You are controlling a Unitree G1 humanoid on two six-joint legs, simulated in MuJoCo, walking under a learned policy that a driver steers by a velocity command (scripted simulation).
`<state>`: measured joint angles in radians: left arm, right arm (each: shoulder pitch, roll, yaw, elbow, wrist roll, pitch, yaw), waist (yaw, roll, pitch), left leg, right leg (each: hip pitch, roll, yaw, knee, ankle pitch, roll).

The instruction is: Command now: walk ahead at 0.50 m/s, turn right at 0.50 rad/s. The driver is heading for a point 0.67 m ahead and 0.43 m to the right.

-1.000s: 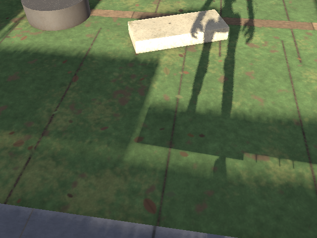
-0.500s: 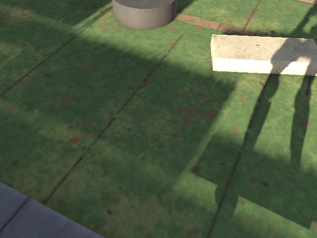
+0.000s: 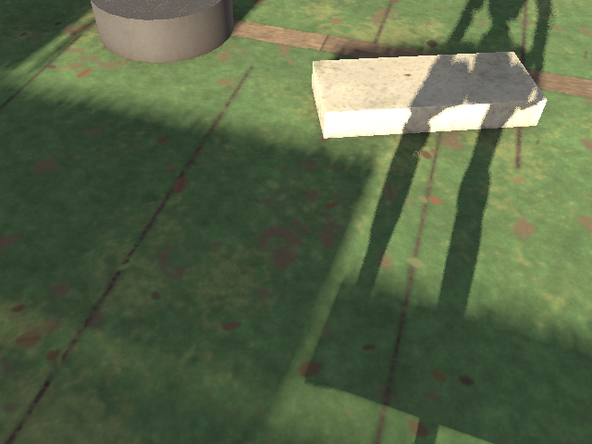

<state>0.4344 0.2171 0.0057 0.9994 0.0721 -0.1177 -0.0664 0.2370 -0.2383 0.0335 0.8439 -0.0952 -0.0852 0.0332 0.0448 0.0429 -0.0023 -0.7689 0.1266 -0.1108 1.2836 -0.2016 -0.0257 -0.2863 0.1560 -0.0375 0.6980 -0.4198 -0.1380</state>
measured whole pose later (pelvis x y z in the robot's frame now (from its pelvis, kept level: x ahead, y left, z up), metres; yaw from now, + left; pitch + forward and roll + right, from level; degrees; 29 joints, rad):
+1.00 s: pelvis +0.53 -0.11 -0.11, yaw -37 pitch +4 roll +0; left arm 0.30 0.24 0.08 0.75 -0.02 -0.03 0.00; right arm 0.09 -0.27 -0.08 0.72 -0.01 -0.11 -0.02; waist 0.02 0.01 0.01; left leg -0.71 0.11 -0.07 0.97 -0.20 -0.05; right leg -0.25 0.12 0.08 0.37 -0.19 -0.11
